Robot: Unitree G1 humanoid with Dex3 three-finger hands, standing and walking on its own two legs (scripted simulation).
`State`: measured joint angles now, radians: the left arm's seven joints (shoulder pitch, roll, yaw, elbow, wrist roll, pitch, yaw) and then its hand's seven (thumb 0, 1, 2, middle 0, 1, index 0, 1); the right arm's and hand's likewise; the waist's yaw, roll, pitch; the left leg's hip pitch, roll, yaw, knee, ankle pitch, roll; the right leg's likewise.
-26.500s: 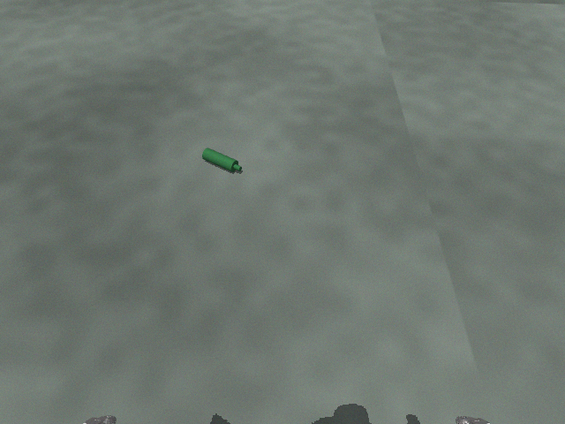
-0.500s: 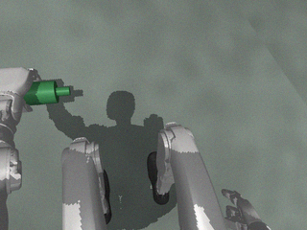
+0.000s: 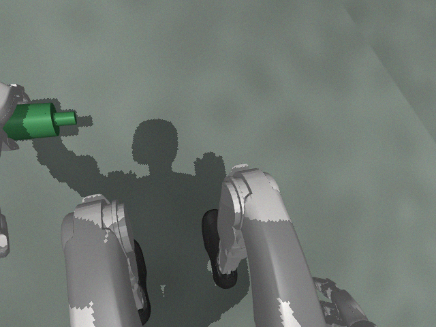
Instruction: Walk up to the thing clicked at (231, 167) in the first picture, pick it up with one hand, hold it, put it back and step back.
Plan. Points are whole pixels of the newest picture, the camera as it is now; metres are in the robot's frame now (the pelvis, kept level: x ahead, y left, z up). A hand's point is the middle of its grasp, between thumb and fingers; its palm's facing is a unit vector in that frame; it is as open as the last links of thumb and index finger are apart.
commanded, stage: lower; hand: left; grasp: from above
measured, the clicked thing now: (9, 123) +0.47 +0.29 -0.21
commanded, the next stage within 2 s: rest in 0.40 s
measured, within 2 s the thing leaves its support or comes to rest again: neither
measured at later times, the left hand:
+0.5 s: hand (16, 132) +0.46 +0.29 -0.25, palm faces -0.49 -0.06 -0.87, open 9.1 cm
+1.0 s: hand (23, 134) +0.46 +0.30 -0.29, palm faces -0.51 -0.09 -0.86, open 9.1 cm
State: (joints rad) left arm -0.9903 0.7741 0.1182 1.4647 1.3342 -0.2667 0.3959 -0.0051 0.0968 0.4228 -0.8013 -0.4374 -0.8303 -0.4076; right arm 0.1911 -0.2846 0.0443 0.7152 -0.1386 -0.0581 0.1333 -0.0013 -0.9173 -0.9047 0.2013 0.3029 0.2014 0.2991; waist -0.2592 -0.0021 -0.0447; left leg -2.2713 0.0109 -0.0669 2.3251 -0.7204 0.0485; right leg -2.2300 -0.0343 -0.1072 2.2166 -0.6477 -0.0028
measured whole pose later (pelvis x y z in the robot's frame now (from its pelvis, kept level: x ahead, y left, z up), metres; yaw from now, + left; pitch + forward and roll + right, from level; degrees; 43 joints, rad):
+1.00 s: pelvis +0.00 +0.00 -0.05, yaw -5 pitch +33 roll -12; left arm -1.01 0.97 0.22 1.59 1.39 -0.31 0.49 -0.01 0.13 0.39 -0.79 -0.42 -0.82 -0.39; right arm 0.15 -0.32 0.16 0.65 -0.21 -0.11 0.18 0.00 -0.90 -0.90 0.20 0.30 0.20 0.30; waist -0.33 -0.08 0.11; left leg -2.37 0.02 -0.14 2.52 -0.74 0.05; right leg -2.30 -0.02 -0.18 2.35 -0.64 0.00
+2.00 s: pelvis -0.01 +0.01 -0.06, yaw -7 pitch +29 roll -15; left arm -1.04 1.08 0.18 1.69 1.39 -0.33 0.55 -0.01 0.07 0.57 -0.58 -0.63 -0.60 -0.61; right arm 0.14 -0.36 0.25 0.62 -0.23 -0.18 0.21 0.00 -0.90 -0.90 0.20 0.30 0.20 0.30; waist -0.37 -0.13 0.16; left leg -2.36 0.03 -0.19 2.57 -0.74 0.06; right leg -2.28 0.00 -0.21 2.36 -0.61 0.02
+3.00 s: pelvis -0.01 +0.01 -0.05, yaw -7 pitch +30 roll -15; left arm -1.03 1.07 0.19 1.63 1.38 -0.30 0.55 0.00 -0.45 0.98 -0.09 -1.03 -0.11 -1.01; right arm 0.15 -0.35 0.26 0.61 -0.23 -0.18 0.22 0.00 -0.90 -0.90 0.20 0.30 0.20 0.30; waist -0.37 -0.12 0.13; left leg -2.36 0.02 -0.19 2.55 -0.74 0.05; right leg -2.27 0.00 -0.21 2.34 -0.61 0.02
